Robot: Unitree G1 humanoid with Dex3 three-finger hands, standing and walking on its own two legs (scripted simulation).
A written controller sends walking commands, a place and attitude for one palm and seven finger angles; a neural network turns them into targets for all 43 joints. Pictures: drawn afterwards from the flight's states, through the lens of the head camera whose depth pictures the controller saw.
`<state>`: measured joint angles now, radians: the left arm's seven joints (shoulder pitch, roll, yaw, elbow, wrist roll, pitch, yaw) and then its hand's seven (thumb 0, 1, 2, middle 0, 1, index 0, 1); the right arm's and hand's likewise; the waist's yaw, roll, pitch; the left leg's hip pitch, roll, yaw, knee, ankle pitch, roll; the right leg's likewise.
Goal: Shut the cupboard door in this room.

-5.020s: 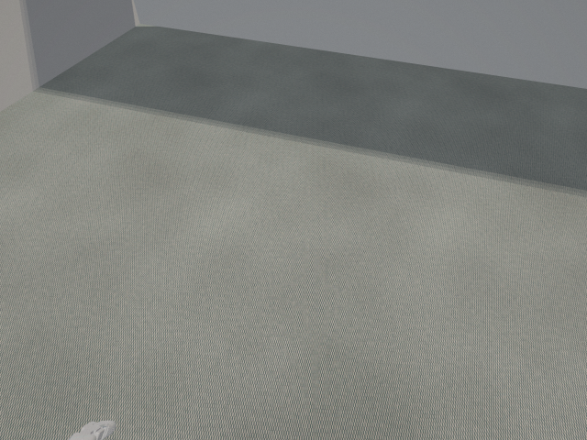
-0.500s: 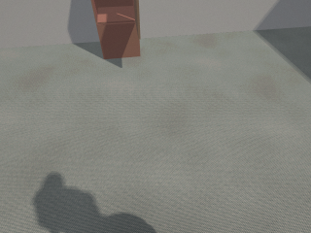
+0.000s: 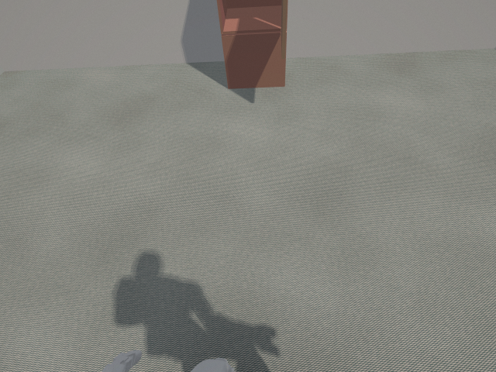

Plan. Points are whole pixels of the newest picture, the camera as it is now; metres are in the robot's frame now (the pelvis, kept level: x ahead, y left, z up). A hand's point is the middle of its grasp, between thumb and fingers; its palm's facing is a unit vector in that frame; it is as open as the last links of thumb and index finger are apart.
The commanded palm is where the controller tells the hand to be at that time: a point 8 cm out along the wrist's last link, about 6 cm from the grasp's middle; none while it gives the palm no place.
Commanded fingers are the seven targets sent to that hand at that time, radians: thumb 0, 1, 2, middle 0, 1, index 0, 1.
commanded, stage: turn or walk to find it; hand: left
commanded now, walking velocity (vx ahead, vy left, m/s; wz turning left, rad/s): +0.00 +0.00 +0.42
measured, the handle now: out of the picture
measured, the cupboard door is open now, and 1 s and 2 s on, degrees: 88 88 88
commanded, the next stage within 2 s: stand and wait in 0.80 s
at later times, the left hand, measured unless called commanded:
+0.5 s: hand out of the picture -0.05 +0.25 -0.18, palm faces +0.27 -0.93 -0.25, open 7.4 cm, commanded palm none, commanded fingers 0.00 0.90 0.90 -0.20 -0.30 -0.20 -0.30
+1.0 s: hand out of the picture -0.01 +0.20 -0.15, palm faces +0.38 -0.89 -0.26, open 7.4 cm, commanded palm none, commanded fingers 0.00 0.90 0.90 -0.20 -0.30 -0.20 -0.30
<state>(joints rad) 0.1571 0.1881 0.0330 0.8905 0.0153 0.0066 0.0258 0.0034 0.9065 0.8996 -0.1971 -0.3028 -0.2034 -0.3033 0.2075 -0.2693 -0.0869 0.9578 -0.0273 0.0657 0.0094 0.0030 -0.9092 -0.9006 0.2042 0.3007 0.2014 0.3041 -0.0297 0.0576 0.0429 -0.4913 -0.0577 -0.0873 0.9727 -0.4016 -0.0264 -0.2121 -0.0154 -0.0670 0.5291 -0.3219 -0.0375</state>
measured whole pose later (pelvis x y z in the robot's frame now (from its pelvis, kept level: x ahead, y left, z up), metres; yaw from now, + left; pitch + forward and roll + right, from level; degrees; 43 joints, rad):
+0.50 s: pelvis -0.01 +0.04 +0.00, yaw +12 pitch -1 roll -1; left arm 0.27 0.26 0.06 0.99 0.01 0.06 0.02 0.01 0.91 0.90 -0.20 -0.30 -0.20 -0.30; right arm 0.11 -0.21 -0.03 0.95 -0.01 0.02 0.00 0.00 -0.91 -0.90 0.21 0.30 0.20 0.30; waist 0.03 -0.04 0.09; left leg -0.23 -0.01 0.04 0.53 -0.29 0.04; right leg -0.43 -0.10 -0.06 1.06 -0.47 0.07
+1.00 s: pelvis -0.01 +0.00 +0.00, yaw +23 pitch -1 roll +1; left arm 0.22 0.16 0.02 0.93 0.02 0.00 0.02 0.00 0.90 0.90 -0.20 -0.30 -0.21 -0.30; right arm 0.24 -0.25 -0.08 1.01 -0.02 0.07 0.01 0.00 -0.91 -0.90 0.20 0.30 0.20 0.30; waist -0.02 0.04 0.05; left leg -0.43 0.01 -0.02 1.02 -0.40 -0.04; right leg -0.20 -0.06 -0.13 0.50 -0.29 -0.02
